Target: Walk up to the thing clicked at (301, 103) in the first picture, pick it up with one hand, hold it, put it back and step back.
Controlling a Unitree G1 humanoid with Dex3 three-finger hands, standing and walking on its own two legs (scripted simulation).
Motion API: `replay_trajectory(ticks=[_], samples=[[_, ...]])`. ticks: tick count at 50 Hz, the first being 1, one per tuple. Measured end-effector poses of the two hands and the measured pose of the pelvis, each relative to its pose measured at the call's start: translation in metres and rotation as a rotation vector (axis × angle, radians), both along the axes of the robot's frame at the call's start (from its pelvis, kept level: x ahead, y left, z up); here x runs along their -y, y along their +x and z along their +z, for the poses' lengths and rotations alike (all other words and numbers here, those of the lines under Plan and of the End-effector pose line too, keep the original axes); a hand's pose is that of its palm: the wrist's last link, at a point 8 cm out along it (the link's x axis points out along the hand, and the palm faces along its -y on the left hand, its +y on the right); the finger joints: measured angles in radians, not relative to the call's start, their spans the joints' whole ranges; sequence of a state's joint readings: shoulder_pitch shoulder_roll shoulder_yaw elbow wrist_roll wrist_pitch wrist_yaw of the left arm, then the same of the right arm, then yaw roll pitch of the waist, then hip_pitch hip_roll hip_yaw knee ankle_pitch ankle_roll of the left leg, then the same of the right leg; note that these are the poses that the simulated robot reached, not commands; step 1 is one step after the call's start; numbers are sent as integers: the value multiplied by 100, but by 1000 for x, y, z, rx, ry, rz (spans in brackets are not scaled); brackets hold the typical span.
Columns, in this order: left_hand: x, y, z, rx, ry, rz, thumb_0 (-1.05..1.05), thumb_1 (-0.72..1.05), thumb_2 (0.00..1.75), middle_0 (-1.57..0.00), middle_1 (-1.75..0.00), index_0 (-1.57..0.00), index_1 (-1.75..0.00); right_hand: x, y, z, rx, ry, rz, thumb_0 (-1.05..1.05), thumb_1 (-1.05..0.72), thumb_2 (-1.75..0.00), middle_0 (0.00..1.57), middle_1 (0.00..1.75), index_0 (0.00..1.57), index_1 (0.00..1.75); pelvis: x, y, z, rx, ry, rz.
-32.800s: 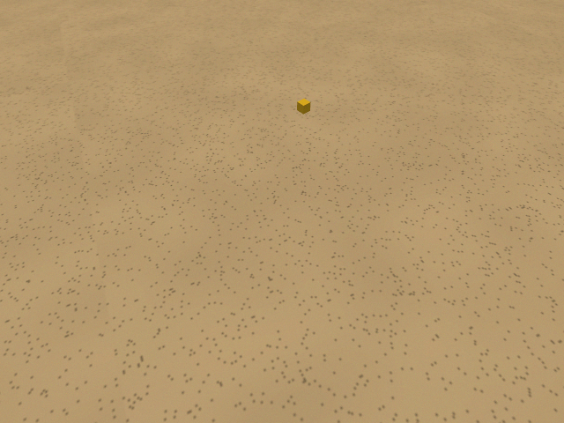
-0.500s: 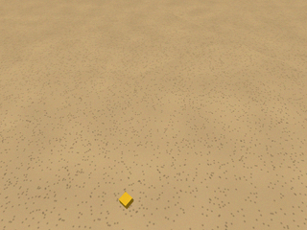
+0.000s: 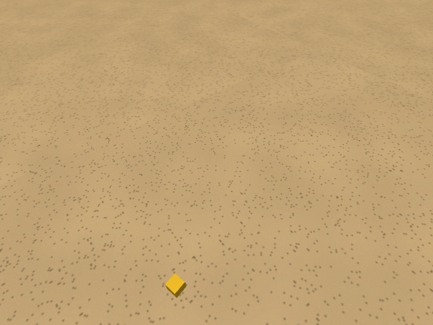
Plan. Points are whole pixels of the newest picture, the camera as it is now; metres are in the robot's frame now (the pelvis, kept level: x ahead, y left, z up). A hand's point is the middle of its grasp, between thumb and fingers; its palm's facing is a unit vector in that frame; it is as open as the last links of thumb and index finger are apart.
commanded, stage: stand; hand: left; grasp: from above
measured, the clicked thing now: (175, 285) +0.43 +0.22 -0.75
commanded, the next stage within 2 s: step back in 0.82 s
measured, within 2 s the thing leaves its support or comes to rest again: neither
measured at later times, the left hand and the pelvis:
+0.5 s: hand out of the picture +0.07 +0.25 -0.16, palm faces +0.01 -0.94 -0.34, open 7.4 cm; pelvis +0.01 +0.00 +0.00, yaw +0 degrees
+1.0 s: hand out of the picture +0.09 +0.26 -0.16, palm faces +0.00 -0.92 -0.38, open 7.4 cm; pelvis -0.01 -0.01 -0.01, yaw +0 degrees
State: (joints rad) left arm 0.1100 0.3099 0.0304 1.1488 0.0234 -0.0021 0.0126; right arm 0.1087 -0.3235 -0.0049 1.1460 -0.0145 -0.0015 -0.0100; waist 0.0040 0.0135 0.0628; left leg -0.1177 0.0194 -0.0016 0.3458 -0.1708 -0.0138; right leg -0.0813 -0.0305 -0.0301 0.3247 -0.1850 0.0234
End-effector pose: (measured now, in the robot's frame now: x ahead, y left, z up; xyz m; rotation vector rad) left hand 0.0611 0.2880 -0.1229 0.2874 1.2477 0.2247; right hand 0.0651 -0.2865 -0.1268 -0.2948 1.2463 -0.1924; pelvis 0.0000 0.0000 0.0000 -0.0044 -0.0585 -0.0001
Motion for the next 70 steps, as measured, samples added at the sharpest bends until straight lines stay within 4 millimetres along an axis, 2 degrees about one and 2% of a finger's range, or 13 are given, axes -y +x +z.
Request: replay_trajectory(ticks=[16,34,42,50,55,59,62,66,70], samples=[[-5,7,2,3,8,-1,0,90,90,-21,-30,-20,-30,3,11,3,13,-9,6,1,-91,-90,21,30,20,30,-1,5,0,-5,3,0],[0,3,1,-26,6,-6,0,90,90,-21,-30,-20,-30,8,7,1,-12,-2,0,1,-91,-90,21,30,20,30,4,8,1,-16,4,-1],[1,10,2,-21,5,-4,0,90,90,-21,-30,-20,-30,11,9,0,-20,-2,-3,1,-91,-90,21,30,20,30,6,11,0,-23,4,-3],[-15,19,-2,20,50,-21,0,90,90,-21,-30,-20,-30,25,12,-3,2,-30,-18,1,-91,-90,21,30,20,30,5,-12,-10,-32,-8,-3],[-31,25,-7,51,60,-64,0,90,90,-21,-30,-20,-30,24,-2,-1,2,-68,-20,1,-91,-90,21,30,20,30,-10,-26,-17,-31,1,-11],[-49,38,-19,96,54,-84,1,90,90,-21,-30,-21,-30,14,-27,0,-10,-104,-25,1,-91,-90,21,30,20,30,-27,-34,-28,-50,-14,-3],[-53,42,-21,120,54,-87,1,90,90,-21,-30,-20,-30,2,-51,4,-54,-113,-21,1,-91,-90,21,30,20,30,-31,-44,-25,-38,-9,-13],[-48,32,-20,102,33,-111,0,90,90,-21,-29,-20,-30,-7,-76,11,-79,-117,-36,1,-91,-90,21,30,20,30,-34,-56,-17,-48,-23,-22],[-42,11,-20,63,22,-141,0,90,90,-21,-29,-20,-30,-10,-87,9,-48,-112,-56,1,-90,-90,21,30,20,30,-36,-68,-16,-46,-18,-49]])
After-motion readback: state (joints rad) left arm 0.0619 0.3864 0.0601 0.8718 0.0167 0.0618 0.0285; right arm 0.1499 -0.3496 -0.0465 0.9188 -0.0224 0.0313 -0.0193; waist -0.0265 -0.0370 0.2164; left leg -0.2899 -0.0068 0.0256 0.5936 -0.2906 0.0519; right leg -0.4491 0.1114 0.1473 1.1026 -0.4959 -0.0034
